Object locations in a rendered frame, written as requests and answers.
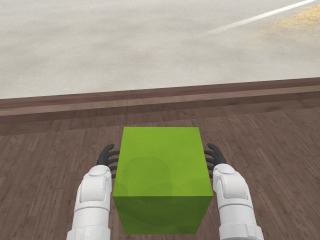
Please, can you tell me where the robot left forearm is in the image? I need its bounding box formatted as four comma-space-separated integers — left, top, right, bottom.
66, 165, 112, 240

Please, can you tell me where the robot left hand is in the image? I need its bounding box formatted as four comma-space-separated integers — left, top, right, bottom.
95, 143, 120, 179

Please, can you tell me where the carton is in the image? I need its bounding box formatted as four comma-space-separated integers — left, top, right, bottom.
112, 127, 214, 235

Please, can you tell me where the robot right hand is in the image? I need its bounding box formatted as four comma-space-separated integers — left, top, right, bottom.
203, 143, 227, 179

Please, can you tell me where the robot right forearm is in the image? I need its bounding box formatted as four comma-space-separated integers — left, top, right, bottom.
213, 163, 264, 240

